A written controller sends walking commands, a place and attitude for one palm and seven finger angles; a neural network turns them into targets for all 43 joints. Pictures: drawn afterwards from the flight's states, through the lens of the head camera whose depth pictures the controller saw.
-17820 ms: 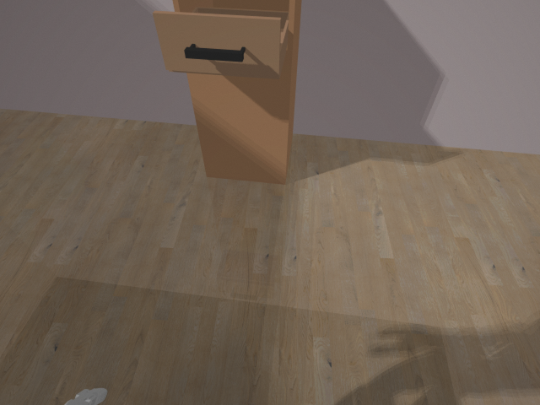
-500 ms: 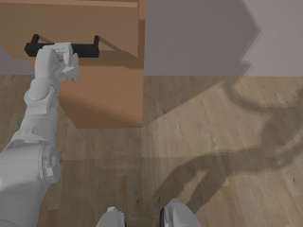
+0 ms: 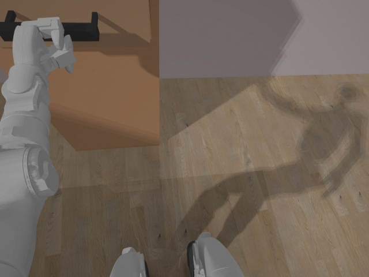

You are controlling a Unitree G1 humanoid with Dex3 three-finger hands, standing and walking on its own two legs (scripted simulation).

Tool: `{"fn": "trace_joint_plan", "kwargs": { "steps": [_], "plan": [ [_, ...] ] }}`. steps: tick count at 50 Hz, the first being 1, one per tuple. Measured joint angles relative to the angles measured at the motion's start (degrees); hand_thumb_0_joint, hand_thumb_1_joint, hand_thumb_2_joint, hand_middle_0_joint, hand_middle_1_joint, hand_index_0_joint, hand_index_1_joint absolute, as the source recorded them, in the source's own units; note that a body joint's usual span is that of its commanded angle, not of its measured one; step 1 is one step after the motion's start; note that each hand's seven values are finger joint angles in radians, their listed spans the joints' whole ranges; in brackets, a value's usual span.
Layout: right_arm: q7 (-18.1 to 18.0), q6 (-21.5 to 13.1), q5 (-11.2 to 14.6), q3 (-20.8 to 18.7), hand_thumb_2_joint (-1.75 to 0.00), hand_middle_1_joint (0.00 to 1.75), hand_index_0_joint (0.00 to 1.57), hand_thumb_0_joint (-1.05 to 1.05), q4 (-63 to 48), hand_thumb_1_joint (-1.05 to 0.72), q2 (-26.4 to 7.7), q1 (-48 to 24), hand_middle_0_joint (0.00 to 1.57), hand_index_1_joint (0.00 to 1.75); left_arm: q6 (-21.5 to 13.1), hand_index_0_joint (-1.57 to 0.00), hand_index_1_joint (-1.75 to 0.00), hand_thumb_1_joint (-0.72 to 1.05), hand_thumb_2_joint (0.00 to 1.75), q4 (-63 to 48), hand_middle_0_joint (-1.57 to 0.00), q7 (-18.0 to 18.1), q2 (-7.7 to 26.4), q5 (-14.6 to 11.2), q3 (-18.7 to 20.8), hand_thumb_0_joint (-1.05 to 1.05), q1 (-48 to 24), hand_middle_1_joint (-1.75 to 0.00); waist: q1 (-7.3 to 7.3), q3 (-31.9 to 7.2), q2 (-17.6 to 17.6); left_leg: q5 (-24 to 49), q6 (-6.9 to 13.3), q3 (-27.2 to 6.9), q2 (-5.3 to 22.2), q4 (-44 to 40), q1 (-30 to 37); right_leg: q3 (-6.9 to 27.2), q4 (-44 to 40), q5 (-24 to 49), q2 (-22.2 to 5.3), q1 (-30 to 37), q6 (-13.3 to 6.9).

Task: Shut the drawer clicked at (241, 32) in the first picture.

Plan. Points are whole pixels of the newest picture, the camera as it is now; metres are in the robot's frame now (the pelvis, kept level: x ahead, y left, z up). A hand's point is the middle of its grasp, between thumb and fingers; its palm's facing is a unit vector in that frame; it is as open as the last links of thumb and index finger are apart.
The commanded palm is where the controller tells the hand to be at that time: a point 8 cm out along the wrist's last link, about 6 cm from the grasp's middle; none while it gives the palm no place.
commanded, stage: push the drawer shut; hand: left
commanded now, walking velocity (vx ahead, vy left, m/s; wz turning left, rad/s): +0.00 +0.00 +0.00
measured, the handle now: (52, 24) +0.63 +0.19 +0.10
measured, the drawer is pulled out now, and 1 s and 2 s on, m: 0.03 0.00 0.00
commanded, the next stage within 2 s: pull the fist back off the drawer in 0.56 s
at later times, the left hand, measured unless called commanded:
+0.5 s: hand (66, 36) +0.59 +0.16 +0.11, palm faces -0.03 -1.00 -0.04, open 3.5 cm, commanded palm +0.63 +0.18 +0.10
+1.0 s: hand (71, 37) +0.59 +0.15 +0.11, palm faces -0.02 -1.00 -0.04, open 3.5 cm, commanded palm +0.59 +0.17 +0.10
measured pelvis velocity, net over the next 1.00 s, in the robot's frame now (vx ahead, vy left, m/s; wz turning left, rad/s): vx -0.01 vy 0.01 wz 0.01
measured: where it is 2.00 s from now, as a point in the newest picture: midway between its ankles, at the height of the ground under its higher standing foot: outside the picture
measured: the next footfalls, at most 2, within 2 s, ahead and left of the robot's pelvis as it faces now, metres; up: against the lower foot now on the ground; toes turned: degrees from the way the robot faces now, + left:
none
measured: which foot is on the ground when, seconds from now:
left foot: down 0.00-1.00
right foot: down 0.00-1.00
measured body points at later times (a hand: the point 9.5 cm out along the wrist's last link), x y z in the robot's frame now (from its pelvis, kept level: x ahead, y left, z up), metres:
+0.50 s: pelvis +0.00 +0.01 -0.01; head +0.17 +0.03 +0.41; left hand +0.59 +0.21 +0.11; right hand -0.08 -0.24 -0.10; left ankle +0.01 +0.11 -0.68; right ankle +0.04 -0.13 -0.68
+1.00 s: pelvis -0.01 +0.01 -0.01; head +0.16 +0.03 +0.40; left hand +0.58 +0.20 +0.11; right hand -0.07 -0.25 -0.10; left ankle +0.01 +0.11 -0.68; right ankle +0.04 -0.13 -0.68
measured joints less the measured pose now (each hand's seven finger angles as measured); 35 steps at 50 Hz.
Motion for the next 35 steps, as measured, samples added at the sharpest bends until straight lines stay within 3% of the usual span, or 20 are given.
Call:
{"fn": "trace_joint_plan", "kwargs": {
  "steps": [16,26,35],
  "plan": [
    [0.3,0.5,-1.1,1.1,-0.90,0.30,0.20,0.00,-0.4,-0.90,-0.2,1.9,0.20,0.30,2.3,-1.40,-1.60,0.73,0.92,4.2,-1.40,1.3,4.6,2.5,0.1,0.11,-8.1,-1.60,-2.84,0.3,0.6,-0.4,0.4,-0.4,0.1,1.9,-4.5,-0.3,0.7,0.2,0.1,-3.8,0.4],
    [0.5,0.1,-1.5,1.5,-0.90,0.30,0.20,0.00,0.3,-0.90,0.2,3.0,0.20,0.30,3.2,-1.40,-1.60,0.63,0.93,5.2,-1.40,1.6,5.6,2.9,-2.0,0.10,-11.0,-1.60,-3.07,0.1,0.7,-0.3,0.6,-1.2,-0.2,3.0,-6.9,-1.0,1.2,0.3,-0.1,-5.5,0.5],
    [0.3,-1.7,-1.7,1.6,-0.90,0.30,0.20,0.00,1.1,-0.90,0.0,2.6,0.20,0.30,3.9,-1.40,-1.60,0.65,0.95,5.0,-1.40,3.4,4.8,2.1,-3.9,0.12,-12.2,-1.60,-3.28,-0.1,0.6,0.1,0.7,-1.5,-0.5,3.2,-7.8,-1.2,1.2,0.7,-0.4,-6.2,0.6]
  ]
}}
